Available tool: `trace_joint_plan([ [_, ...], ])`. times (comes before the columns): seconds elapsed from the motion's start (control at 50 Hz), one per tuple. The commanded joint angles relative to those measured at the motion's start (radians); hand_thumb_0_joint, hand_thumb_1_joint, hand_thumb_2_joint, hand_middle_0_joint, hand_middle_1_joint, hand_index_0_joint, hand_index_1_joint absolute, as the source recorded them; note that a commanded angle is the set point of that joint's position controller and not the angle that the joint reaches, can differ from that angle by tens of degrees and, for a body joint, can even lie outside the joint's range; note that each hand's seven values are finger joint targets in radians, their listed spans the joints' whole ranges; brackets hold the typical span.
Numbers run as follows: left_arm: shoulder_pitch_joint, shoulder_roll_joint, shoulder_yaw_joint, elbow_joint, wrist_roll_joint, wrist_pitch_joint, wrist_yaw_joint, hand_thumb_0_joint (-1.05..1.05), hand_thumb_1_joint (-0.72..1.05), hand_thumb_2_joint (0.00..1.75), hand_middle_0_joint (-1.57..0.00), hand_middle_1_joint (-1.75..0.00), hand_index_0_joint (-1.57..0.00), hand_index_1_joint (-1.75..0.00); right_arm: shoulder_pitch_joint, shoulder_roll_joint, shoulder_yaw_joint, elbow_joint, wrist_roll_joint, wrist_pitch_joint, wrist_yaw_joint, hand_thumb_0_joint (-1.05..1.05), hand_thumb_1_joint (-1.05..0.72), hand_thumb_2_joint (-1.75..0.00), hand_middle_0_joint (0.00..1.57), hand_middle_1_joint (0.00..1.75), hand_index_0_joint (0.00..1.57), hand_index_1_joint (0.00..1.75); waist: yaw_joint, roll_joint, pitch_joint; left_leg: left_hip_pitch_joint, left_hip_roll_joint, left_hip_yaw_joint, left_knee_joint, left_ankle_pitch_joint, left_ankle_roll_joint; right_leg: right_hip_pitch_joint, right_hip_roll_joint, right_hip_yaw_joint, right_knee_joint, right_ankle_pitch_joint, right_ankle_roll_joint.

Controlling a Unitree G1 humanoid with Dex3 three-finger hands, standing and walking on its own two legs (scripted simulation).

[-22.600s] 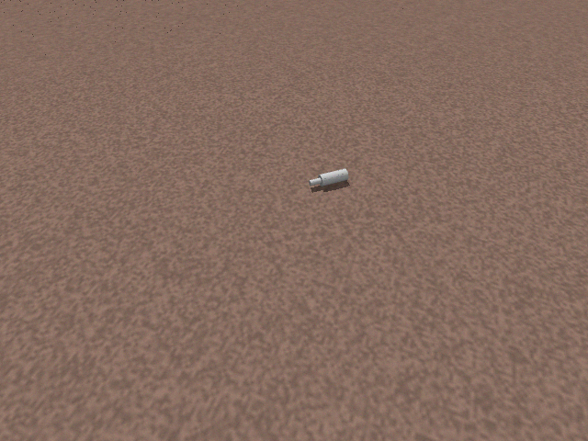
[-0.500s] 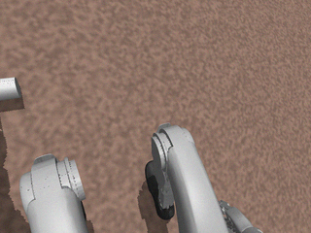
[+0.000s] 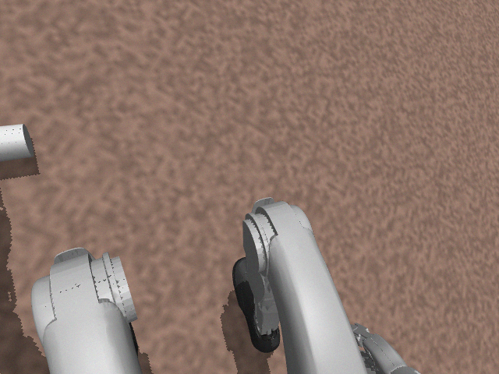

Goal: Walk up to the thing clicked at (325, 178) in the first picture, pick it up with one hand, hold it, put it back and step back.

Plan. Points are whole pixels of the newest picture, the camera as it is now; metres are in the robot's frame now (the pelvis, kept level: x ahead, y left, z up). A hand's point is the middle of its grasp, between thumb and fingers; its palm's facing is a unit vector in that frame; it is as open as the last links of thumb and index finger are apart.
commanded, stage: rise first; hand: left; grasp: from above
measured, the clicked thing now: out of the picture +0.50 +0.36 -0.29
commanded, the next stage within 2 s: approach in 0.18 s
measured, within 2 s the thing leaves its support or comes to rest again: neither
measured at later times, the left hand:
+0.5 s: hand out of the picture +0.48 +0.35 -0.17, palm faces -0.45 -0.08 -0.89, open 14.2 cm
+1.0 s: hand out of the picture +0.48 +0.34 -0.17, palm faces -0.51 -0.10 -0.86, open 14.0 cm
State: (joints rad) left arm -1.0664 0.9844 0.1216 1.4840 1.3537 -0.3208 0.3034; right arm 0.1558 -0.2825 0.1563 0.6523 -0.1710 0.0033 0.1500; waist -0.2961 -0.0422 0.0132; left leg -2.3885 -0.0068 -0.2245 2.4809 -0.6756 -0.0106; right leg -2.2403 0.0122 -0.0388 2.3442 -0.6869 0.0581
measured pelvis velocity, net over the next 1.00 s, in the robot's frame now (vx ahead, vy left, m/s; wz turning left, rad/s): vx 0.00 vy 0.00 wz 0.00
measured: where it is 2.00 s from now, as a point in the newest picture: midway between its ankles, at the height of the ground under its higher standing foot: (196, 347)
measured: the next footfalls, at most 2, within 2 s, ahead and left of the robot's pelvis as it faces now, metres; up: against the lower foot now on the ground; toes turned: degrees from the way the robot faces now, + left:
none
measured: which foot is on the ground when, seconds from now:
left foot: down 0.00-1.00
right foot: down 0.00-1.00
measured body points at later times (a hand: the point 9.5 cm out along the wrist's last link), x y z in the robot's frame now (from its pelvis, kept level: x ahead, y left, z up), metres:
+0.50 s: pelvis +0.00 +0.00 +0.00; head +0.25 +0.12 +0.36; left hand +0.50 +0.35 -0.12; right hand +0.06 -0.27 -0.07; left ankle +0.07 +0.13 -0.28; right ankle +0.11 -0.15 -0.28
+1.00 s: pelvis +0.00 +0.00 +0.00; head +0.26 +0.09 +0.36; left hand +0.51 +0.34 -0.12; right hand +0.03 -0.27 -0.07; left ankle +0.07 +0.13 -0.28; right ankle +0.11 -0.15 -0.28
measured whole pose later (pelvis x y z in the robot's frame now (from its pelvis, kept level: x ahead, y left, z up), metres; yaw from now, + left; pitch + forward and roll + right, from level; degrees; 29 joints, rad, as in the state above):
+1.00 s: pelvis +0.00 +0.00 +0.00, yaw +0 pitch +32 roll -13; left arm -1.11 0.98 0.09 1.49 1.27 -0.21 0.22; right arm 0.18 -0.30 0.21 0.61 -0.15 0.01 0.14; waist -0.34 -0.03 0.06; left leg -2.39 0.00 -0.23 2.46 -0.66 -0.01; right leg -2.25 0.02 -0.04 2.33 -0.66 0.07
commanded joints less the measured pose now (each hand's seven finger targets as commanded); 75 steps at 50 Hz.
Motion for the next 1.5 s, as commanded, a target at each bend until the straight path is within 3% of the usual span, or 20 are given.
trace_joint_plan([
  [0.0, -0.3, 0.258, 0.03, -0.148, -0.031, 0.002, 0.032, 0.0, -0.57, 1.02, -0.06, -1.01, -0.06, -1.02, 0.189, -0.287, -0.096, -0.009, -0.001, 0.002, -0.013, 0.0, -0.9, -0.89, 0.2, 0.3, 0.2, 0.3, -0.002, 0.454, -0.674, 0.626, 0.015, 0.123, -0.273, 0.207, 0.016, 0.241, 0.026, -0.15, -0.185, 0.242, -0.086],
  [0.04, -0.318, 0.246, 0.024, -0.157, -0.032, 0.0, 0.027, 0.0, -0.56, 1.01, -0.06, -1.02, -0.06, -1.02, 0.196, -0.288, -0.096, -0.005, -0.003, 0.003, -0.012, 0.0, -0.9, -0.89, 0.2, 0.3, 0.2, 0.3, -0.016, 0.462, -0.661, 0.623, 0.015, 0.12, -0.274, 0.212, 0.012, 0.234, 0.025, -0.152, -0.184, 0.244, -0.088],
  [0.18, -0.325, 0.283, 0.044, -0.198, -0.034, -0.002, 0.012, 0.0, -0.57, 1.02, -0.07, -1.0, -0.06, -1.01, 0.191, -0.295, -0.093, -0.013, -0.005, 0.006, -0.012, 0.0, -0.9, -0.89, 0.2, 0.3, 0.2, 0.3, -0.007, 0.457, -0.669, 0.608, 0.013, 0.128, -0.265, 0.212, 0.015, 0.263, 0.026, -0.151, -0.197, 0.24, -0.087],
  [0.24, -0.276, 0.268, 0.043, -0.144, -0.036, -0.001, 0.007, 0.0, -0.57, 1.02, -0.06, -1.01, -0.06, -1.01, 0.191, -0.298, -0.093, -0.013, -0.003, 0.007, -0.011, 0.0, -0.9, -0.89, 0.2, 0.3, 0.2, 0.3, -0.005, 0.433, -0.635, 0.591, 0.011, 0.126, -0.27, 0.194, 0.016, 0.246, 0.026, -0.152, -0.197, 0.225, -0.088],
  [0.32, -0.325, 0.261, 0.028, -0.194, -0.03, -0.013, 0.006, 0.0, -0.57, 1.03, -0.08, -1.01, -0.07, -1.02, 0.196, -0.296, -0.092, -0.012, -0.005, 0.006, -0.012, 0.0, -0.9, -0.89, 0.2, 0.3, 0.2, 0.3, -0.02, 0.455, -0.648, 0.613, 0.016, 0.117, -0.271, 0.188, 0.013, 0.241, 0.027, -0.157, -0.192, 0.221, -0.088],
  [0.38, -0.36, 0.178, -0.021, -0.178, -0.04, -0.02, 0.016, 0.0, -0.57, 1.02, -0.07, -1.02, -0.06, -1.03, 0.197, -0.291, -0.091, -0.004, -0.004, 0.004, -0.011, 0.0, -0.9, -0.89, 0.2, 0.3, 0.2, 0.3, -0.05, 0.46, -0.64, 0.622, 0.02, 0.108, -0.274, 0.183, 0.011, 0.211, 0.028, -0.161, -0.188, 0.226, -0.087],
  [0.5, -0.469, 0.125, -0.067, -0.14, -0.021, 0.0, 0.066, 0.0, -0.55, 1.01, -0.08, -1.03, -0.07, -1.03, 0.231, -0.292, -0.084, 0.015, -0.012, -0.008, -0.016, 0.0, -0.9, -0.89, 0.2, 0.3, 0.2, 0.3, -0.094, 0.51, -0.618, 0.645, 0.024, 0.1, -0.283, 0.189, 0.004, 0.181, 0.024, -0.169, -0.176, 0.249, -0.086],
  [0.56, -0.489, 0.158, -0.056, -0.091, 0.004, 0.037, 0.093, 0.0, -0.55, 1.01, -0.07, -1.03, -0.07, -1.04, 0.232, -0.294, -0.076, -0.002, -0.016, -0.013, -0.018, 0.0, -0.9, -0.89, 0.2, 0.3, 0.2, 0.3, -0.092, 0.532, -0.642, 0.663, 0.025, 0.104, -0.283, 0.211, 0.003, 0.184, 0.026, -0.166, -0.172, 0.271, -0.087],
  [0.64, -0.446, 0.223, -0.01, -0.042, 0.012, 0.107, 0.11, 0.0, -0.56, 1.02, -0.09, -1.01, -0.08, -1.02, 0.223, -0.299, -0.062, -0.034, -0.01, -0.016, -0.016, 0.0, -0.9, -0.89, 0.2, 0.3, 0.2, 0.3, -0.06, 0.527, -0.673, 0.625, 0.015, 0.133, -0.275, 0.241, 0.013, 0.244, 0.028, -0.15, -0.188, 0.297, -0.086],
  [0.74, -0.335, 0.244, 0.011, -0.062, -0.036, 0.18, 0.062, 0.0, -0.55, 1.0, -0.09, -0.99, -0.08, -0.99, 0.2, -0.294, -0.056, -0.071, 0.019, -0.006, -0.017, 0.0, -0.9, -0.89, 0.2, 0.3, 0.2, 0.3, -0.025, 0.478, -0.723, 0.608, 0.014, 0.136, -0.285, 0.283, 0.025, 0.306, 0.033, -0.137, -0.188, 0.322, -0.085],
  [0.8, -0.322, 0.263, 0.013, -0.105, -0.064, 0.184, 0.012, 0.0, -0.55, 1.0, -0.1, -0.97, -0.09, -0.98, 0.201, -0.3, -0.055, -0.071, 0.031, 0.002, -0.02, 0.0, -0.9, -0.89, 0.2, 0.3, 0.2, 0.3, -0.037, 0.418, -0.679, 0.534, 0.012, 0.142, -0.273, 0.245, 0.035, 0.332, 0.033, -0.13, -0.204, 0.293, -0.083],
  [0.88, -0.333, 0.239, -0.002, -0.151, -0.099, 0.14, -0.051, 0.0, -0.54, 0.98, -0.13, -0.96, -0.12, -0.97, 0.211, -0.305, -0.054, -0.059, 0.028, 0.008, -0.028, 0.0, -0.9, -0.9, 0.2, 0.3, 0.2, 0.3, -0.066, 0.363, -0.633, 0.493, 0.015, 0.139, -0.255, 0.196, 0.036, 0.338, 0.033, -0.136, -0.229, 0.243, -0.082],
  [0.96, -0.358, 0.225, -0.017, -0.179, -0.104, 0.056, -0.068, 0.0, -0.53, 0.98, -0.13, -0.97, -0.12, -0.97, 0.217, -0.318, -0.052, -0.044, 0.008, 0.009, -0.037, 0.0, -0.9, -0.9, 0.2, 0.3, 0.2, 0.3, -0.081, 0.354, -0.583, 0.491, 0.016, 0.124, -0.245, 0.129, 0.024, 0.295, 0.034, -0.158, -0.244, 0.166, -0.09],
  [1.1, -0.417, 0.233, -0.03, -0.177, -0.056, -0.025, 0.009, 0.0, -0.53, 1.01, -0.11, -0.99, -0.1, -0.99, 0.224, -0.317, -0.042, -0.027, -0.018, 0.007, -0.038, 0.0, -0.9, -0.9, 0.2, 0.3, 0.2, 0.3, -0.085, 0.46, -0.635, 0.616, 0.025, 0.107, -0.243, 0.188, 0.008, 0.267, 0.036, -0.181, -0.209, 0.223, -0.089],
  [1.2, -0.405, 0.233, -0.03, -0.08, -0.01, -0.002, 0.076, 0.0, -0.44, 1.04, -0.16, -1.01, -0.15, -1.01, 0.214, -0.319, -0.038, -0.019, -0.027, -0.003, -0.028, 0.0, -0.9, -0.9, 0.2, 0.3, 0.2, 0.3, -0.089, 0.52, -0.593, 0.666, 0.03, 0.098, -0.257, 0.253, 0.002, 0.214, 0.033, -0.191, -0.17, 0.27, -0.091],
  [1.24, -0.42, 0.256, -0.024, -0.088, -0.001, 0.008, 0.097, 0.0, -0.5, 1.02, -0.13, -0.94, -0.11, -0.96, 0.211, -0.318, -0.031, -0.024, -0.033, -0.01, -0.024, 0.0, -0.89, -0.9, 0.2, 0.3, 0.2, 0.3, -0.091, 0.517, -0.63, 0.668, 0.032, 0.101, -0.245, 0.265, 0.011, 0.254, 0.037, -0.186, -0.174, 0.295, -0.083],
  [1.26, -0.409, 0.26, -0.021, -0.066, 0.0, 0.019, 0.108, 0.0, -0.52, 1.0, -0.1, -0.94, -0.08, -0.96, 0.201, -0.321, -0.031, -0.023, -0.03, -0.013, -0.025, 0.0, -0.89, -0.9, 0.2, 0.3, 0.2, 0.3, -0.083, 0.512, -0.621, 0.652, 0.029, 0.107, -0.244, 0.262, 0.012, 0.25, 0.035, -0.18, -0.173, 0.298, -0.084],
  [1.3, -0.39, 0.227, -0.036, 0.002, -0.008, 0.031, 0.122, 0.0, -0.52, 1.0, -0.09, -0.95, -0.08, -0.97, 0.197, -0.319, -0.025, -0.029, -0.035, -0.023, -0.021, 0.0, -0.89, -0.9, 0.2, 0.3, 0.2, 0.3, -0.111, 0.469, -0.551, 0.589, 0.03, 0.103, -0.243, 0.207, 0.017, 0.24, 0.04, -0.186, -0.18, 0.267, -0.079],
  [1.4, -0.382, 0.248, -0.034, 0.052, 0.006, 0.05, 0.15, 0.0, -0.54, 1.01, -0.09, -0.96, -0.07, -0.98, 0.19, -0.331, -0.008, -0.031, -0.039, -0.048, -0.016, 0.0, -0.89, -0.9, 0.2, 0.3, 0.2, 0.3, -0.125, 0.489, -0.552, 0.615, 0.035, 0.09, -0.238, 0.229, 0.014, 0.246, 0.043, -0.19, -0.16, 0.281, -0.079],
  [1.48, -0.399, 0.313, -0.007, 0.038, 0.004, 0.055, 0.172, 0.0, -0.55, 1.01, -0.08, -0.96, -0.06, -0.98, 0.179, -0.341, 0.007, -0.045, -0.043, -0.069, -0.015, 0.0, -0.9, -0.9, 0.2, 0.3, 0.2, 0.3, -0.121, 0.474, -0.563, 0.573, 0.035, 0.094, -0.229, 0.199, 0.018, 0.284, 0.049, -0.187, -0.167, 0.271, -0.076],
])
